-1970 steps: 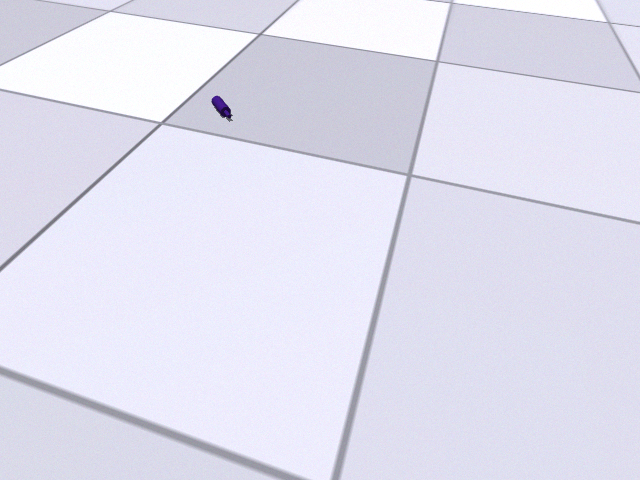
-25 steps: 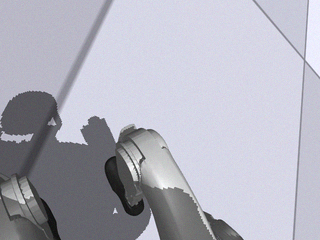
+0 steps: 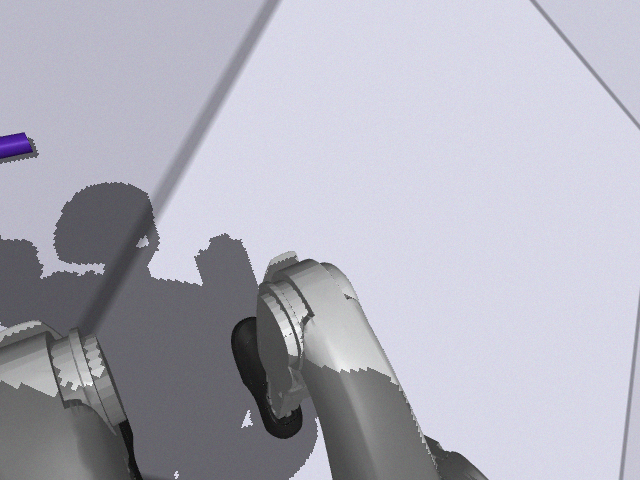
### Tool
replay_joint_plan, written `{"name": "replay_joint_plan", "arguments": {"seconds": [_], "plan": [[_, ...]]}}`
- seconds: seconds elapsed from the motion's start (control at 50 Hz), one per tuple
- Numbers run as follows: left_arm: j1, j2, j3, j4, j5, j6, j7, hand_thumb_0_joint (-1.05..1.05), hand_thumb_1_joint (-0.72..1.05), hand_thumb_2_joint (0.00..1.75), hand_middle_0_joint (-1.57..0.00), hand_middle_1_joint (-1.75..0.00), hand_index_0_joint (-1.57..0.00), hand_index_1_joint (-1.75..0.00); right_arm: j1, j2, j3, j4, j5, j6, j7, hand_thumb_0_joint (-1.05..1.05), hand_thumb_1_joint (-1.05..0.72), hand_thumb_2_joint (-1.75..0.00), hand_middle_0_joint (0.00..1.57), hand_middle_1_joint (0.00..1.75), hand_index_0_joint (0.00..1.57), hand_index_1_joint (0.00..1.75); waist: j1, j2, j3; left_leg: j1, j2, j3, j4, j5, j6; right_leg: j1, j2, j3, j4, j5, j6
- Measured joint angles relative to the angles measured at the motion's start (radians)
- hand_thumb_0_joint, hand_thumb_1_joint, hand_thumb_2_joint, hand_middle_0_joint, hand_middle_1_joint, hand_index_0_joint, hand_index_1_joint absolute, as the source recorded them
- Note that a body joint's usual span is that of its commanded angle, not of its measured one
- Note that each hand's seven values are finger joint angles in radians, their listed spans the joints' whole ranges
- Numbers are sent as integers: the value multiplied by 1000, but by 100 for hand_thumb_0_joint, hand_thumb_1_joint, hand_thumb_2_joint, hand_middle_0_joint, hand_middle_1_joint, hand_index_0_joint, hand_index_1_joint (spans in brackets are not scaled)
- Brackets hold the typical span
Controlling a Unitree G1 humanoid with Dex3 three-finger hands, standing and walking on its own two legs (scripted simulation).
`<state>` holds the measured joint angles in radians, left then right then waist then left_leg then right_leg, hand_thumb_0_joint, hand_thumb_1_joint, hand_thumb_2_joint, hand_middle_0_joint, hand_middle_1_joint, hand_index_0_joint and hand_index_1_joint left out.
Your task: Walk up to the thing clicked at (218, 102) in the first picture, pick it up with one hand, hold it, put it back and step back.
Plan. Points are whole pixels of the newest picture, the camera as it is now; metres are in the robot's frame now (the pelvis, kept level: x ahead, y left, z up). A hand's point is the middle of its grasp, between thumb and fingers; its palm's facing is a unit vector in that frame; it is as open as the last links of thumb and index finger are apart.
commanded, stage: settle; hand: left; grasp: from above
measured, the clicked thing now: out of the picture +0.49 +0.30 -0.28
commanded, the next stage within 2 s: lift in 0.46 s
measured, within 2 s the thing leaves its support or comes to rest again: neither
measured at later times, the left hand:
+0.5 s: hand out of the picture +0.46 +0.32 -0.16, palm faces -0.44 -0.14 -0.89, open 9.0 cm
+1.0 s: hand out of the picture +0.42 +0.33 -0.06, palm faces -0.46 -0.17 -0.87, open 8.9 cm
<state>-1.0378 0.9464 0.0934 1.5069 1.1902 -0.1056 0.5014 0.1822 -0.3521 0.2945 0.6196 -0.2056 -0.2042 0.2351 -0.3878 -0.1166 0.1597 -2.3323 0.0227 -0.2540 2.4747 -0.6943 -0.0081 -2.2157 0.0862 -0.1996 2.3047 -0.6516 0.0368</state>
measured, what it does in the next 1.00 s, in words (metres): rises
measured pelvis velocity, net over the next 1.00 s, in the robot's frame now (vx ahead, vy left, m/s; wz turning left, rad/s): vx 0.00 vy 0.00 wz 0.15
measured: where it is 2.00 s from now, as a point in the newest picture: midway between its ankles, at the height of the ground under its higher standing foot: (202, 435)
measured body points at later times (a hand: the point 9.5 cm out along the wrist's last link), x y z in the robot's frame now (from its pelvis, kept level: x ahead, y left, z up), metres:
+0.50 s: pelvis +0.00 +0.00 +0.01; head +0.24 +0.10 +0.38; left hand +0.48 +0.32 -0.11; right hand +0.08 -0.26 -0.08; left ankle +0.07 +0.13 -0.29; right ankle +0.12 -0.11 -0.29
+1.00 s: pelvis +0.00 +0.00 +0.07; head +0.21 +0.08 +0.46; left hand +0.44 +0.34 -0.01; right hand +0.09 -0.27 -0.04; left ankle +0.07 +0.13 -0.29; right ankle +0.12 -0.11 -0.29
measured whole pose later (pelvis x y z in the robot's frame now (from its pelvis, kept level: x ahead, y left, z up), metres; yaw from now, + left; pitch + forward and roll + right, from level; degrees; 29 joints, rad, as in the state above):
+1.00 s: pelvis +0.00 +0.00 +0.07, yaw +8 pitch +36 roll -7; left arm -0.83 0.65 -0.02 1.06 1.05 -0.03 0.09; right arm 0.23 -0.29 0.06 0.63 -0.05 0.05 0.08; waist -0.21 0.04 -0.12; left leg -2.18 0.01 -0.10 2.19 -0.64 0.01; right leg -2.10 0.04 -0.08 2.13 -0.66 0.02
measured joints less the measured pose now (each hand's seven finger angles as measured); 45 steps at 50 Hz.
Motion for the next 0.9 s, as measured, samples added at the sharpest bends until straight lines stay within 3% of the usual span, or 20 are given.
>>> {"name": "replay_joint_plan", "arguments": {"seconds": [0.08,0.3,0.48,0.66,0.74,0.9], "plan": [[30,-52,-16,-70,-14,17,-33,0,15,29,-81,-40,-83,-37,-1,14,-34,17,18,16,1,0,-92,-90,20,30,20,30,27,27,-59,-3,1,12,-16,-4,1,-6,-3,9,-8,-7,-2],[29,-163,-93,-95,-50,76,-141,0,16,25,-84,-35,-86,-32,-23,39,-105,30,71,67,-11,0,-91,-90,20,30,20,30,71,103,-167,3,-4,63,-56,0,14,-6,-19,50,-18,-25,-3],[26,-196,-86,-137,-45,53,-220,0,14,27,-86,-32,-88,-30,-14,48,-125,25,80,124,-45,0,-91,-90,20,30,20,30,90,108,-161,10,-12,87,-81,32,6,-11,-31,70,-15,-7,-12],[55,-206,-59,-214,-37,39,-238,0,17,22,-87,-29,-88,-27,13,57,-156,34,92,173,-100,0,-91,-90,20,30,20,30,93,115,-181,20,-11,104,-102,35,4,-9,-33,84,-24,-7,-14],[71,-224,-63,-249,-60,64,-265,0,19,18,-86,-29,-88,-26,26,65,-174,35,108,195,-114,0,-91,-90,20,30,20,30,103,126,-210,38,-11,114,-132,32,7,8,-36,93,-48,-14,-15],[136,-258,-97,-346,-101,94,-370,1,22,16,-86,-27,-88,-25,39,67,-207,19,137,234,-137,0,-91,-90,21,30,20,30,142,149,-254,107,-13,133,-221,38,12,74,-43,109,-128,-14,-16]]}}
